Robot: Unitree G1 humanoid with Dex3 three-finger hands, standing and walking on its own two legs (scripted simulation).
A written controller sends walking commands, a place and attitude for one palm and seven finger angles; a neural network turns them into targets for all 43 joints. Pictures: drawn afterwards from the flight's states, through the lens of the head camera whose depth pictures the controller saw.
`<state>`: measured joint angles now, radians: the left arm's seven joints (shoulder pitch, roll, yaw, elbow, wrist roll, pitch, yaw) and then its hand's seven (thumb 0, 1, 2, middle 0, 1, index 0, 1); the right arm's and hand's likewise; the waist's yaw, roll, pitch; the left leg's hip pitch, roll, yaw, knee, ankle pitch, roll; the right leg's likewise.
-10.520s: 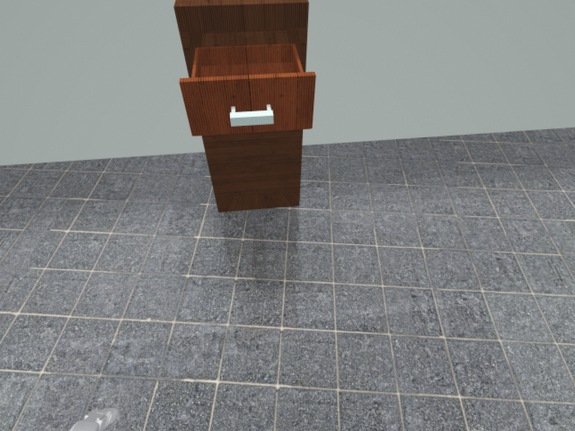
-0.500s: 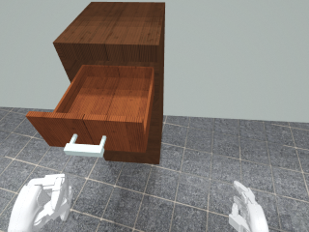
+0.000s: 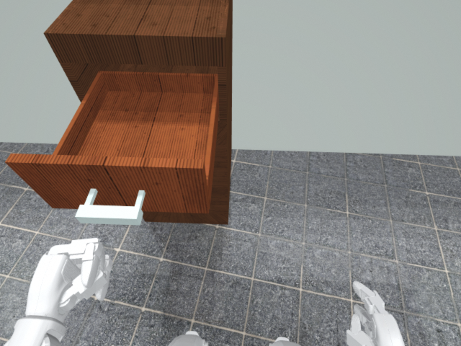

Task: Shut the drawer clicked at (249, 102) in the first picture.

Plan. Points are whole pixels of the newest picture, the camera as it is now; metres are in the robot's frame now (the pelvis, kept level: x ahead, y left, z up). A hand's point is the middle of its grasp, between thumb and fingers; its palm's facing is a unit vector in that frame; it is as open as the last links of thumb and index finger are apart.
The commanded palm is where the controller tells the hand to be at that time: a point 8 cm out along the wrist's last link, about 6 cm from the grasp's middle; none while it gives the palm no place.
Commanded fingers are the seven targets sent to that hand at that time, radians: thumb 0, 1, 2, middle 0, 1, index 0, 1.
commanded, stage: bring the fist close to the handle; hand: left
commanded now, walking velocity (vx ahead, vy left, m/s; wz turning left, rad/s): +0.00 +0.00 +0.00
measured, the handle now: (113, 204) +0.35 +0.24 +0.01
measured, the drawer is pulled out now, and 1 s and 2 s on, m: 0.30 0.30 0.21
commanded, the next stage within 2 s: push the drawer shut in 0.82 s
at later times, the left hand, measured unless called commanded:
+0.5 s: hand (124, 258) +0.26 +0.20 +0.01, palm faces -0.01 -1.00 -0.05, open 3.3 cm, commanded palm +0.23 +0.25 +0.02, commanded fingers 0.00 0.90 0.90 -1.40 -1.60 -1.40 -1.60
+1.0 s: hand (127, 261) +0.25 +0.19 +0.01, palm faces +0.00 -1.00 -0.08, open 3.3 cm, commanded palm +0.23 +0.25 +0.02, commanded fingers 0.00 0.90 0.90 -1.40 -1.60 -1.40 -1.60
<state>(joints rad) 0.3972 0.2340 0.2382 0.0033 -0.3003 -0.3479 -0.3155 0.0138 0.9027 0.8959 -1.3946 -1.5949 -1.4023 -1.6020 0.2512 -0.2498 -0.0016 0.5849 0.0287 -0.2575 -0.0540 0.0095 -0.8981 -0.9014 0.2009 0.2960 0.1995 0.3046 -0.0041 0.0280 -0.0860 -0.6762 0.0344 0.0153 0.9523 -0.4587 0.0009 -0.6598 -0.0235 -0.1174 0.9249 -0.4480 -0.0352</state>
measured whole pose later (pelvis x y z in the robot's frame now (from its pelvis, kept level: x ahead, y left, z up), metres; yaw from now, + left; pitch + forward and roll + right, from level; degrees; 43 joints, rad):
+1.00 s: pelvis -0.01 +0.00 -0.04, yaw +0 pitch +17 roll -1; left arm 0.22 0.25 0.19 0.08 -0.25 -0.37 -0.24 0.01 0.90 0.90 -1.40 -1.59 -1.40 -1.60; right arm 0.23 -0.25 0.02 0.51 0.02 -0.14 -0.05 0.01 -0.90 -0.90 0.20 0.30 0.20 0.30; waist -0.01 0.03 -0.14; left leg -0.93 0.04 0.00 1.16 -0.52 0.00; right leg -0.90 -0.03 -0.13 1.12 -0.51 -0.04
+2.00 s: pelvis -0.03 +0.01 -0.04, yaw -1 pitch +18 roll -2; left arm -0.41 0.35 0.28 0.69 -0.21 -0.39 -0.29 -0.03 0.72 0.89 -1.40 -1.59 -1.40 -1.60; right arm 0.27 -0.26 0.04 0.62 0.02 -0.11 -0.06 0.01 -0.90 -0.90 0.20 0.30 0.20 0.30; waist -0.05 0.02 -0.10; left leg -0.98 0.04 0.01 1.15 -0.48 0.02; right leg -0.95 -0.03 -0.12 1.10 -0.45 -0.03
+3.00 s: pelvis -0.03 +0.01 -0.05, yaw -3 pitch +24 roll -3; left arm -0.88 0.55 0.42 1.16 -0.10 -0.43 -0.28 0.00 0.75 0.90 -1.40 -1.59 -1.40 -1.60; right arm 0.34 -0.28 0.05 0.65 -0.02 0.00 -0.02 0.00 -0.90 -0.90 0.20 0.30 0.20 0.30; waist -0.16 0.03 -0.10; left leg -1.13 0.06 0.00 1.20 -0.50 0.02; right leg -1.09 0.00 -0.12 1.13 -0.45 -0.03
